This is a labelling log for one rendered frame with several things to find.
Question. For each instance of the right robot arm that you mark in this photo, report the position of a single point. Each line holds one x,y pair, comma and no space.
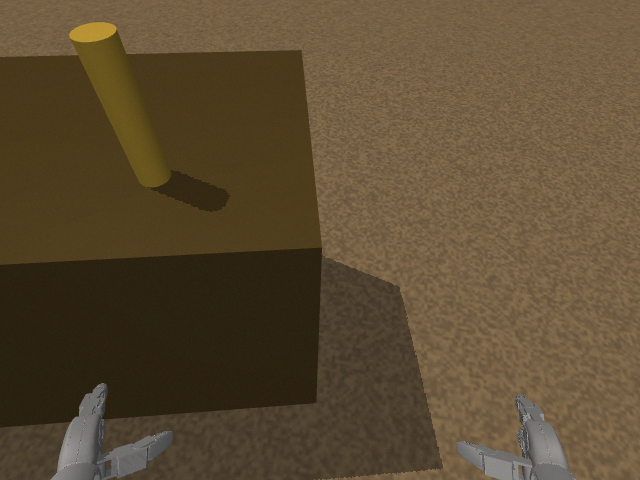
550,472

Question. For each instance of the left robot hand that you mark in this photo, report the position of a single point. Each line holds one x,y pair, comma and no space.
84,438

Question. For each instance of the left robot arm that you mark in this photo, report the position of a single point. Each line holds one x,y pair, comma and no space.
79,471

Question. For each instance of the can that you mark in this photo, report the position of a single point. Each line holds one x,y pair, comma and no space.
103,56

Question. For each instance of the right robot hand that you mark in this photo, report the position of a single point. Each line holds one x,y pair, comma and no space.
539,443

